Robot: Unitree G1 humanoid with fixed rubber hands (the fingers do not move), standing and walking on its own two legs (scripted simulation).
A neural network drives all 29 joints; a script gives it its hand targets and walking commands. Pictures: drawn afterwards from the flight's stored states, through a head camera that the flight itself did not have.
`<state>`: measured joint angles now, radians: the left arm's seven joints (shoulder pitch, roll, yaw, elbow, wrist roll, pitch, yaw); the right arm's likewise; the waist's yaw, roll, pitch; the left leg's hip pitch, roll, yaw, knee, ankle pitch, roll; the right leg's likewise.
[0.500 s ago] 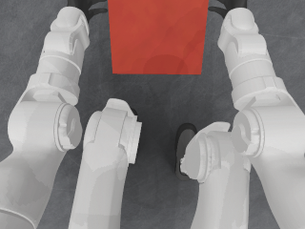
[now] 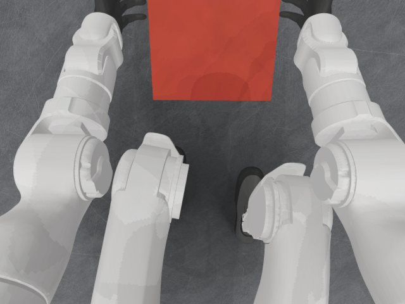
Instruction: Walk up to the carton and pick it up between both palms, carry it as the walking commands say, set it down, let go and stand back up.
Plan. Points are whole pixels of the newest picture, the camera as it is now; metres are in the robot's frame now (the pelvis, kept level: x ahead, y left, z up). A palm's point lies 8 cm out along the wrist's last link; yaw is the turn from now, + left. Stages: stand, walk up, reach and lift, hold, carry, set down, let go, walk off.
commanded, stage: set down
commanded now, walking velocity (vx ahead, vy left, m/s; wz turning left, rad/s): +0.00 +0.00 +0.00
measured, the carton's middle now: (212, 17) +0.55 +0.09 -0.27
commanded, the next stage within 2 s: none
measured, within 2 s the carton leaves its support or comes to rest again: rests again in 0.78 s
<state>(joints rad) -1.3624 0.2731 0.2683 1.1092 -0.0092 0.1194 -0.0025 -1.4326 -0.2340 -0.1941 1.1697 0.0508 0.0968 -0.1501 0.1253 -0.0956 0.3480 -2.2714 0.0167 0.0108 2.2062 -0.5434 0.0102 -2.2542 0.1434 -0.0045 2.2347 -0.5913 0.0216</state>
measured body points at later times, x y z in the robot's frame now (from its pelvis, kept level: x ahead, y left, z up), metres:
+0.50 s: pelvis +0.01 +0.00 +0.00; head +0.36 +0.05 +0.26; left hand +0.50 +0.24 -0.19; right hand +0.56 -0.07 -0.18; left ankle +0.12 +0.12 -0.33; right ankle +0.11 -0.11 -0.33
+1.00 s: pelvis +0.00 +0.00 +0.00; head +0.36 +0.04 +0.25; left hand +0.49 +0.25 -0.20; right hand +0.55 -0.07 -0.19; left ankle +0.12 +0.12 -0.33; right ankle +0.11 -0.11 -0.33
